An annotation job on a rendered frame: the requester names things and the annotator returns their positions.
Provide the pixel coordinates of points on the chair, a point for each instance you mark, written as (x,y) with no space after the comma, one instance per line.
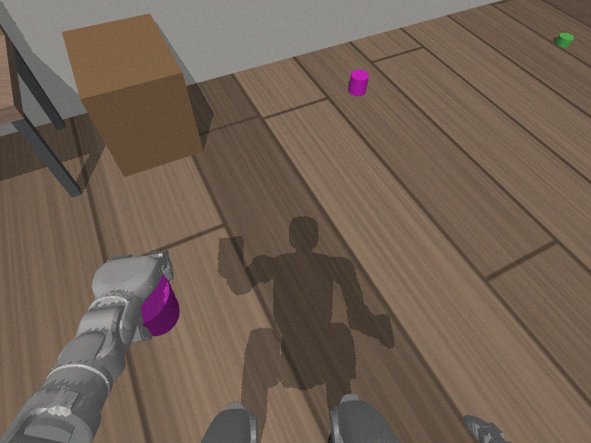
(11,111)

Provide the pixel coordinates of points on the left robot hand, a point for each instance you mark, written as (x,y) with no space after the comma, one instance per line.
(135,276)

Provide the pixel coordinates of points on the right robot hand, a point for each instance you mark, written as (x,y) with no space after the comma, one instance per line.
(483,431)

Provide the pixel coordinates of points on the left robot arm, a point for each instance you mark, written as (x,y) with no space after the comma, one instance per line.
(67,408)

